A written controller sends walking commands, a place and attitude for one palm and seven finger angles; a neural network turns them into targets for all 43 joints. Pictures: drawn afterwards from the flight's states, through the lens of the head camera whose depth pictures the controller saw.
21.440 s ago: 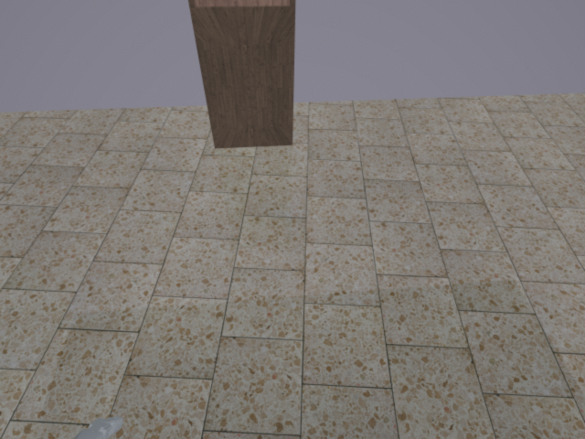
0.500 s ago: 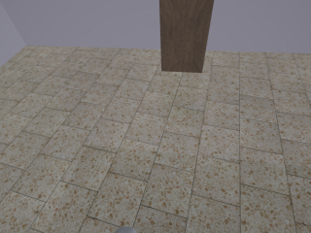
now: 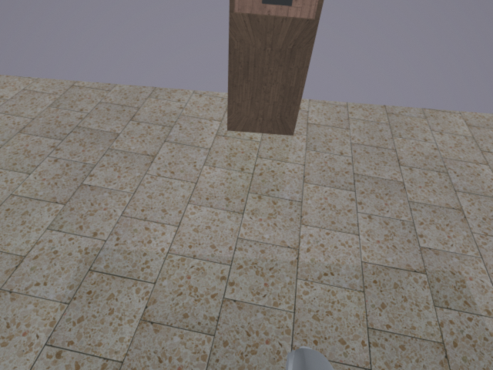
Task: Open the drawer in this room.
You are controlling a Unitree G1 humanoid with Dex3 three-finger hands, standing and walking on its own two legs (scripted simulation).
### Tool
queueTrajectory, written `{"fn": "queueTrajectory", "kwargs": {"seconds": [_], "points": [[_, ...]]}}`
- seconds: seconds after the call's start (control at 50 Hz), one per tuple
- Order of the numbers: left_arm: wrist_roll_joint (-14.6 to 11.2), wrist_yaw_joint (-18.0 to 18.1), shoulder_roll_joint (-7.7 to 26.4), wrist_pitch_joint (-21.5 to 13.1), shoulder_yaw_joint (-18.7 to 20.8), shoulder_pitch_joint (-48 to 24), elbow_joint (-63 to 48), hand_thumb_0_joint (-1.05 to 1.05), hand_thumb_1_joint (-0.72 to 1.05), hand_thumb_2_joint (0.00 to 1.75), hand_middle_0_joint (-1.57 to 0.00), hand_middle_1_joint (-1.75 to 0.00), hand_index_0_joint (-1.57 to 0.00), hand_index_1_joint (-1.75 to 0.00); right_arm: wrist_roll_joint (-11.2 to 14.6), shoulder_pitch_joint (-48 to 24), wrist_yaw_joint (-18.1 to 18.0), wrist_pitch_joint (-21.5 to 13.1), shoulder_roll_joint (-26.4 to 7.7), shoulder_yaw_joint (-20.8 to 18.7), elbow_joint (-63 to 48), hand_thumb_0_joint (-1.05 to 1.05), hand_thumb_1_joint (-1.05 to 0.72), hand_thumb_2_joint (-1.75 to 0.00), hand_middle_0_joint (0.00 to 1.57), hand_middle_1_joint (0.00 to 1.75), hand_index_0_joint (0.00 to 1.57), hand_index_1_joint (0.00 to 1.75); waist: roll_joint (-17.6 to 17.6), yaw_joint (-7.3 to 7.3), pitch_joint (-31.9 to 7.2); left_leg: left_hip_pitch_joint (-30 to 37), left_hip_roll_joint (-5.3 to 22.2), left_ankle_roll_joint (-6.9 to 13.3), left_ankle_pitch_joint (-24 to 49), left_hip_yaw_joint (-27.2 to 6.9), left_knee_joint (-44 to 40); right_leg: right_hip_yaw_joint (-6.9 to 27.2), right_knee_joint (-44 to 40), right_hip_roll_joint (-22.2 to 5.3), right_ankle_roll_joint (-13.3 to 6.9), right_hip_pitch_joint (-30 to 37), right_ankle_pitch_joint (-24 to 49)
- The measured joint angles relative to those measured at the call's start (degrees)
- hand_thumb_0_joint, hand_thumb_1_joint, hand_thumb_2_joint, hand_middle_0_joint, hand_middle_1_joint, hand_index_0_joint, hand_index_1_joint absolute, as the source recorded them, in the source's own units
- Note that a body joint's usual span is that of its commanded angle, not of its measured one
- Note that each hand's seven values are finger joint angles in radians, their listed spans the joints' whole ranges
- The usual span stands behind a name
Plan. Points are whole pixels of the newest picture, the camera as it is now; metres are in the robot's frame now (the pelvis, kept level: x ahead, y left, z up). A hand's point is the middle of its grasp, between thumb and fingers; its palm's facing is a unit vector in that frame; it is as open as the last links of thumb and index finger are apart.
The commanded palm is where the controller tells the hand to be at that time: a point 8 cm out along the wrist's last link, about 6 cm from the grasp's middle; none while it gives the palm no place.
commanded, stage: turn or walk to find it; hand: left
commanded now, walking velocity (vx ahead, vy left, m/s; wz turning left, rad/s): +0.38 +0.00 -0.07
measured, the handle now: out of the picture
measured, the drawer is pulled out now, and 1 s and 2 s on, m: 0.00 0.00 0.00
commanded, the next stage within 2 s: stand and wait in 0.68 s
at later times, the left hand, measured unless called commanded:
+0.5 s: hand (176, 308) +0.27 +0.16 -0.17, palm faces +0.00 -0.97 -0.25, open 7.1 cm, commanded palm none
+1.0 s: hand (180, 225) +0.48 +0.19 -0.17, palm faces +0.00 -0.98 -0.20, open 7.3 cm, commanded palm none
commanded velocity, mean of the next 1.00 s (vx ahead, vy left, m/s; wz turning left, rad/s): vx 0.25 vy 0.00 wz -0.01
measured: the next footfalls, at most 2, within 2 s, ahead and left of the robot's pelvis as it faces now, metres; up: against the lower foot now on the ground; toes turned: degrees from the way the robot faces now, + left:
right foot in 0.24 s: +0.28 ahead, -0.14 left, +0.00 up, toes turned -10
left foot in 0.70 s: +0.47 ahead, +0.12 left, +0.00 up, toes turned +6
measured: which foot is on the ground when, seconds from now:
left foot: down 0.00-0.22, up 0.24-0.68, down 0.70-1.00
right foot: up 0.00-0.22, down 0.24-0.70, up 0.72-1.00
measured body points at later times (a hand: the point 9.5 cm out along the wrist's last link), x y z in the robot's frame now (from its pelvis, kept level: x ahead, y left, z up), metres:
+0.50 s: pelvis +0.23 -0.04 +0.00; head +0.25 -0.05 +0.45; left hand +0.27 +0.21 -0.15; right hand +0.26 -0.28 -0.16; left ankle +0.28 +0.12 -0.67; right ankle +0.24 -0.13 -0.74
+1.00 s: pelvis +0.41 +0.01 +0.00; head +0.43 +0.01 +0.45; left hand +0.48 +0.24 -0.15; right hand +0.42 -0.22 -0.15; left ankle +0.40 +0.11 -0.74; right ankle +0.46 -0.13 -0.70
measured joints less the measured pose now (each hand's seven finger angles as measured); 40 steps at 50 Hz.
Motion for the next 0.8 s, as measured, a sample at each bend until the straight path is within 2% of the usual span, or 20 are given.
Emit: {"fn": "queueTrajectory", "kwargs": {"seconds": [0.04,0.1,0.16,0.2,0.22,0.24,0.3,0.32,0.36,0.42,0.5,0.58,0.66,0.68,0.7,0.74,0.78,0.8], "points": [[-0.1,-0.27,0.26,0.13,0.07,-2.93,-1.67,0.01,0.92,0.9,-0.19,-0.3,-0.19,-0.3,-0.14,2.47,-0.07,0.18,0.39,0.27,1.35,-0.02,-0.94,-0.9,0.2,0.3,0.2,0.3,0.15,-0.56,0.2,1.84,-0.21,-0.33,-0.89,0.11,-1.19,-0.47,-3.08,-0.12,0.11,-1.19,1.7],[-0.33,-0.71,0.08,0.19,-0.32,-6.77,-3.56,0.01,0.92,0.9,-0.19,-0.3,-0.19,-0.3,-0.52,5.42,-0.14,0.28,1.18,0.53,2.8,-0.01,-0.93,-0.9,0.19,0.3,0.19,0.3,1.09,-1.99,1.39,4.59,-0.07,-1.04,-2.55,0.24,-2.55,-1.92,-12.26,0.07,-0.37,-0.29,2.58],[-0.56,-0.88,-0.42,-0.13,-0.96,-9.77,-4.95,0.01,0.92,0.9,-0.19,-0.3,-0.19,-0.3,-0.72,7.49,0.01,0.53,1.93,0.76,3.97,0.0,-0.92,-0.9,0.19,0.3,0.19,0.3,2.42,-3.62,3.07,7.18,0.73,-2.26,-5.0,0.51,-2.78,-3.46,-22.74,1.5,-1.91,2.98,0.9],[-0.54,-0.86,-0.75,-0.92,-1.46,-10.8,-5.67,0.01,0.92,0.9,-0.19,-0.3,-0.19,-0.3,-0.71,8.7,0.22,0.91,2.42,0.88,4.91,0.0,-0.92,-0.9,0.2,0.3,0.19,0.3,3.31,-4.29,3.89,7.85,2.04,-3.22,-7.88,0.59,0.26,-4.58,-28.02,3.37,-3.36,6.55,-0.39],[-0.42,-0.89,-0.79,-1.69,-1.69,-10.79,-5.91,0.01,0.92,0.9,-0.19,-0.3,-0.19,-0.3,-0.63,9.41,0.38,1.2,2.81,0.94,5.46,0.0,-0.91,-0.9,0.2,0.3,0.2,0.3,3.27,-4.25,4.04,7.18,2.76,-3.51,-9.58,0.55,4.57,-5.13,-31.09,4.16,-4.07,9.35,0.63],[-0.18,-0.77,-0.93,-2.71,-1.77,-10.68,-5.85,0.01,0.92,0.9,-0.2,-0.3,-0.19,-0.3,-0.36,9.63,0.68,1.62,3.16,0.99,6.05,0.0,-0.91,-0.9,0.2,0.3,0.2,0.3,3.16,-3.88,4.18,4.63,3.77,-3.43,-10.74,0.22,12.41,-5.32,-31.63,4.56,-5.12,10.81,1.44],[-0.82,-0.2,-1.93,-4.02,-2.18,-9.44,-4.79,0.0,0.92,0.9,-0.2,-0.3,-0.19,-0.3,0.48,6.83,1.0,2.88,3.12,1.02,5.41,0.01,-0.91,-0.9,0.2,0.3,0.2,0.3,3.4,-3.83,5.86,-8.65,3.44,-2.41,-10.01,-7.09,43.99,-5.76,-28.44,5.16,-6.11,13.17,-2.94],[-1.01,-0.09,-2.32,-3.92,-2.31,-8.57,-4.14,0.0,0.91,0.9,-0.2,-0.3,-0.2,-0.3,0.55,5.62,1.04,3.02,2.95,0.86,4.77,0.01,-0.91,-0.9,0.2,0.3,0.2,0.3,3.42,-3.7,6.05,-12.69,3.43,-2.16,-7.91,-8.19,50.33,-5.87,-29.34,5.29,-6.01,14.89,-3.65],[-1.21,0.17,-3.11,-3.62,-2.54,-6.22,-2.63,0.0,0.91,0.9,-0.2,-0.3,-0.2,-0.3,0.2,2.68,1.12,3.31,2.32,0.48,3.14,0.01,-0.91,-0.9,0.2,0.3,0.2,0.3,3.53,-3.13,5.87,-19.72,4.46,-2.05,-3.44,-9.01,55.3,-5.73,-32.34,5.67,-5.22,18.2,-3.61],[-1.47,1.4,-2.4,-3.69,-0.99,-2.96,-0.96,-0.02,0.96,0.9,-0.2,-0.3,-0.2,-0.3,-0.44,-1.65,1.32,3.49,1.29,-0.1,0.14,0.01,-0.91,-0.9,0.2,0.3,0.19,0.3,4.18,-2.42,4.79,-27.42,6.74,-2.86,0.84,-9.92,51.43,-5.78,-36.66,6.42,-5.18,22.17,-3.43],[-0.75,1.06,-1.1,-3.36,-1.01,1.19,1.67,-0.02,0.96,0.9,-0.2,-0.3,-0.2,-0.3,-0.88,-6.46,1.73,3.72,0.12,-0.77,-2.83,0.01,-0.92,-0.9,0.19,0.3,0.19,0.3,4.64,-1.71,2.81,-31.73,8.96,-4.49,5.29,-9.2,40.76,-5.83,-40.65,7.02,-4.65,26.28,-4.13],[-0.52,0.63,-0.98,-3.41,-1.3,4.35,3.24,0.0,0.94,0.9,-0.2,-0.3,-0.2,-0.3,-0.85,-9.66,2.5,3.45,-0.88,-0.85,-4.15,0.01,-0.92,-0.9,0.19,0.3,0.19,0.3,4.17,-0.13,1.89,-30.23,9.05,-5.15,7.13,-7.72,28.28,-6.0,-42.9,7.02,-3.48,29.93,-5.85],[-0.4,0.42,-1.45,-3.25,-1.51,6.8,4.12,0.0,0.93,0.9,-0.2,-0.3,-0.2,-0.3,-0.86,-11.61,2.91,2.82,-1.35,-0.54,-4.63,0.01,-0.92,-0.9,0.19,0.3,0.19,0.3,3.28,1.89,1.74,-25.08,7.55,-4.6,6.21,-5.84,17.45,-6.34,-41.84,6.16,-1.48,32.87,-9.66],[-0.45,0.37,-1.66,-3.1,-1.55,7.55,4.4,0.0,0.92,0.9,-0.2,-0.3,-0.2,-0.3,-0.91,-11.82,2.96,2.43,-1.45,-0.43,-4.81,0.01,-0.92,-0.9,0.19,0.3,0.19,0.3,3.08,2.21,1.59,-23.0,6.95,-4.41,6.49,-5.17,14.59,-6.27,-40.38,5.71,-0.81,33.16,-11.26],[-0.54,0.29,-1.78,-2.86,-1.56,8.2,4.7,0.0,0.92,0.9,-0.2,-0.3,-0.2,-0.3,-1.04,-12.11,2.92,1.8,-1.41,-0.35,-5.01,0.01,-0.92,-0.9,0.19,0.3,0.19,0.3,2.53,2.33,1.61,-21.47,6.19,-3.21,7.97,-4.58,12.93,-5.86,-37.28,4.82,-0.52,32.63,-13.41],[-0.81,0.2,-1.9,-1.94,-1.7,8.08,5.38,0.01,0.92,0.9,-0.2,-0.3,-0.2,-0.3,-1.32,-12.84,2.62,0.67,-0.77,-0.03,-5.42,0.0,-0.92,-0.9,0.19,0.3,0.19,0.3,1.17,2.46,2.57,-20.71,5.24,-1.13,5.92,-3.04,15.75,-3.38,-23.69,3.45,-1.24,27.94,-17.37],[-0.8,0.3,-2.16,-1.35,-2.01,7.38,5.75,0.01,0.92,0.9,-0.2,-0.3,-0.2,-0.3,-1.16,-12.53,2.1,0.25,-0.06,0.58,-5.64,0.0,-0.91,-0.9,0.19,0.3,0.19,0.3,1.05,2.12,3.03,-18.38,5.08,-0.4,3.64,-1.8,15.46,-1.71,-10.51,3.55,-1.6,22.04,-18.73],[-0.79,0.29,-2.22,-1.19,-2.04,6.7,5.77,0.01,0.92,0.9,-0.2,-0.3,-0.2,-0.3,-1.08,-12.0,1.78,0.19,0.37,0.82,-5.55,0.0,-0.91,-0.9,0.19,0.3,0.19,0.3,1.15,1.72,3.12,-17.01,4.94,-0.65,3.52,-1.46,14.24,-1.65,-6.34,3.41,-1.46,19.38,-18.07]]}}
